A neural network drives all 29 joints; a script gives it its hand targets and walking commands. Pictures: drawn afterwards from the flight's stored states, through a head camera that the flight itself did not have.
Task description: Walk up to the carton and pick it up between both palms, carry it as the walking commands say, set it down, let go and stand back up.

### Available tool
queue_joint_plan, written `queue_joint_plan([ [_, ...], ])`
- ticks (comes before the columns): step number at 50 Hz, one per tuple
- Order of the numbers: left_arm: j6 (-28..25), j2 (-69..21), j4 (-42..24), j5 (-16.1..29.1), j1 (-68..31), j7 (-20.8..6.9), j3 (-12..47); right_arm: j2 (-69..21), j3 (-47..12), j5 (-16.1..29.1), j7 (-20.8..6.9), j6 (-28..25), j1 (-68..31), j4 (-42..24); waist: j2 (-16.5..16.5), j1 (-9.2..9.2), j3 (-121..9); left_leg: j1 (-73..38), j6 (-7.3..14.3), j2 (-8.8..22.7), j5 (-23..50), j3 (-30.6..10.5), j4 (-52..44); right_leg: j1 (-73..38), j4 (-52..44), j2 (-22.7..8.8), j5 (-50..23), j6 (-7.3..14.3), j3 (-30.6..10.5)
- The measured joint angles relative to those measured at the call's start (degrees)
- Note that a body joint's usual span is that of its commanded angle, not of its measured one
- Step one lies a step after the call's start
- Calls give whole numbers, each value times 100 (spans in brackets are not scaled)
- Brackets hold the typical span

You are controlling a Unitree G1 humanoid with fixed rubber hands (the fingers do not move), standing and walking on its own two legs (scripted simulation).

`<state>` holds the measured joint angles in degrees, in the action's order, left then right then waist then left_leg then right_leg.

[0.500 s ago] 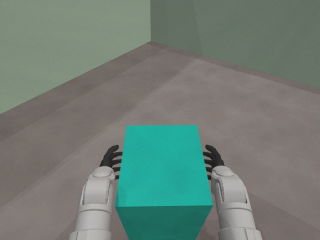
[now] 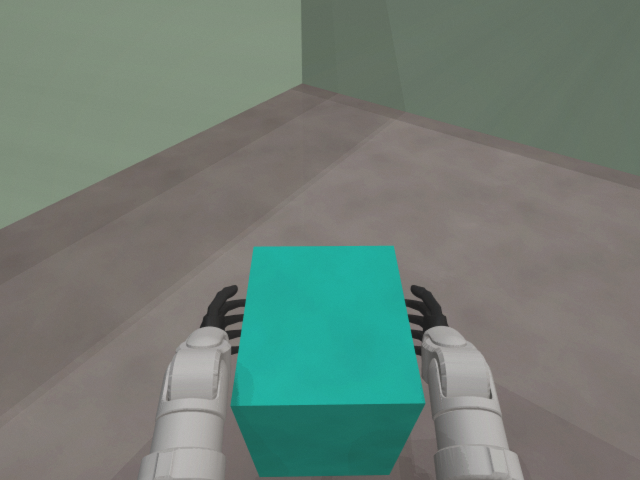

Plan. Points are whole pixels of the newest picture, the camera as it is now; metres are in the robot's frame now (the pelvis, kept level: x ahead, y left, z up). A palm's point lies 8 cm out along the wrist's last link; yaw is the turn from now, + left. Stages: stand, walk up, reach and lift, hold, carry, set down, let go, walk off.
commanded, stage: hold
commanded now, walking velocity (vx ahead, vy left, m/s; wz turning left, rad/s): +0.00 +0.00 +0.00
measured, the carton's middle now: (324, 365) +0.30 +0.00 -0.03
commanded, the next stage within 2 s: carry in 0.54 s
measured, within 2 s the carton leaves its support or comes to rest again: neither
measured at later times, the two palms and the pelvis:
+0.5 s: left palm (213, 340) +0.29 +0.14 +0.05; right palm (432, 339) +0.29 -0.14 +0.04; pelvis +0.01 +0.00 +0.00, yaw +0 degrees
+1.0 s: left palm (224, 331) +0.30 +0.13 +0.06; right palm (448, 369) +0.25 -0.15 +0.05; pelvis +0.00 +0.04 -0.03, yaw -10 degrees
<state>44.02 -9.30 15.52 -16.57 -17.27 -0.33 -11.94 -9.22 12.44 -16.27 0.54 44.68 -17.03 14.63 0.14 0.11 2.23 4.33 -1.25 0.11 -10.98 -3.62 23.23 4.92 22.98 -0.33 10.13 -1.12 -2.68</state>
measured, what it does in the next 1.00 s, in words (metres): lifts its right foot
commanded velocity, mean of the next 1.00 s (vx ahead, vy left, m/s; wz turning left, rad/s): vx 0.00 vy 0.10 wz -0.30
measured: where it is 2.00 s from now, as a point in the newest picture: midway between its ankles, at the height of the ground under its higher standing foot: outside the picture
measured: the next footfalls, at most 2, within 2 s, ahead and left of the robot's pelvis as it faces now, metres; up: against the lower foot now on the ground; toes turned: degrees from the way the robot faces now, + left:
left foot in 1.26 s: +0.09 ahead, +0.21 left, +0.00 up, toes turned -15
right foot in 1.56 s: +0.00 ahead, +0.09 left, +0.00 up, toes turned -31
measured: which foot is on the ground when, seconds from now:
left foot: down 0.00-0.94, up 0.96-1.00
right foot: down 0.00-1.00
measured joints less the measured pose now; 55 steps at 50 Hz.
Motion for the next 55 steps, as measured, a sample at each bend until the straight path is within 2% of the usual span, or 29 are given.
queue_joint_plan([
  [26, 38, 59, -216, 59, 238, 21, 213, 58, -219, 103, 41, 23, 236, -192, 11, 12, 26, -109, 4, 6, -9, -31, -112, -142, -162, 2, -8, -1, 24],
  [31, 171, 68, -422, 286, 257, 176, 291, 58, -170, 270, 107, 170, 216, -415, 52, -16, -514, 830, -10, -25, -282, -12, 578, 790, 501, 3, 256, -33, 4],
  [34, 402, 77, -961, 509, 294, 297, 365, 64, -261, 471, 209, 391, 231, -924, 56, -47, -643, 1324, 33, -58, -452, 69, 988, 1301, 892, -9, 394, -73, -78],
  [39, 1085, 106, -2040, 902, 413, 540, 466, 93, -525, 803, 418, 934, 380, -1864, -228, -119, -726, 1800, 187, -240, -547, 406, 1235, 2062, 1545, -169, 571, -187, -373],
  [40, 1228, 122, -2236, 966, 458, 581, 478, 96, -589, 853, 464, 1060, 403, -2017, -236, -142, -729, 1868, 223, -231, -579, 486, 1299, 2242, 1803, -198, 615, -134, -283],
  [42, 1494, 152, -2537, 1070, 551, 630, 482, 103, -729, 905, 553, 1328, 458, -2276, -146, -206, -711, 1937, 289, -120, -664, 640, 1412, 2506, 2383, -214, 1431, -8, 82],
  [44, 1761, 134, -2781, 1139, 619, 650, 463, 117, -847, 905, 614, 1628, 539, -2551, -35, -258, -678, 1939, 313, 9, -714, 784, 1447, 2537, 2547, -215, 1728, 100, 460],
  [46, 2017, 142, -2994, 1190, 634, 667, 506, 129, -903, 903, 648, 1916, 617, -2851, 60, -275, -658, 1976, 296, 118, -777, 902, 1540, 2291, 2021, -176, 1366, 156, 756],
  [48, 2194, 128, -3116, 1190, 582, 675, 591, 146, -865, 917, 664, 2126, 665, -3123, 149, -260, -654, 2149, 234, 205, -919, 954, 1876, 2187, 1576, -115, 540, 232, 808],
  [51, 2361, 125, -3120, 1155, 569, 691, 765, 155, -738, 984, 682, 2363, 768, -3348, 111, -108, -620, 2587, -2, 83, -1676, 710, 2943, 2273, 1609, -161, 557, 285, 707],
  [53, 2509, 131, -3207, 1124, 608, 700, 828, 158, -716, 1035, 702, 2521, 785, -3435, 41, -13, -605, 2760, -122, 74, -1616, 642, 3309, 2247, 1415, -208, 479, 237, 574],
  [55, 2628, 133, -3340, 1101, 616, 705, 840, 155, -717, 1065, 715, 2622, 755, -3512, -42, 46, -600, 2801, -182, 94, -1497, 599, 3245, 2257, 1224, -255, 319, 166, 402],
])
